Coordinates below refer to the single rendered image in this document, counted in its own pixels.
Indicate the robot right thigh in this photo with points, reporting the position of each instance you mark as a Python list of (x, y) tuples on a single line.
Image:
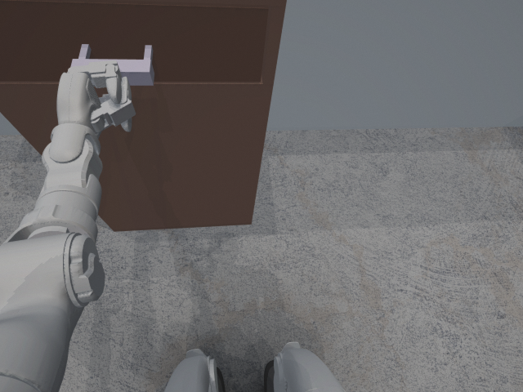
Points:
[(299, 370)]

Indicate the drawer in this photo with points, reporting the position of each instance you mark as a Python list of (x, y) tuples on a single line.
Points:
[(192, 42)]

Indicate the cabinet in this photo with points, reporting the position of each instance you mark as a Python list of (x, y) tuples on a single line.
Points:
[(194, 153)]

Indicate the left robot forearm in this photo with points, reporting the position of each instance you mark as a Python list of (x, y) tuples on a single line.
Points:
[(71, 196)]

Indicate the handle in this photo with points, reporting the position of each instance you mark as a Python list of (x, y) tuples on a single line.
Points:
[(138, 72)]

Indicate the robot left hand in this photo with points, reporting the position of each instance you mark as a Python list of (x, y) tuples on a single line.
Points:
[(77, 101)]

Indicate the right robot shin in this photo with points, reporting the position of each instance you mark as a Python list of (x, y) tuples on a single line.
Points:
[(288, 346)]

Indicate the left robot upper arm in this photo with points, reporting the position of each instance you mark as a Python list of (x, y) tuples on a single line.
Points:
[(45, 283)]

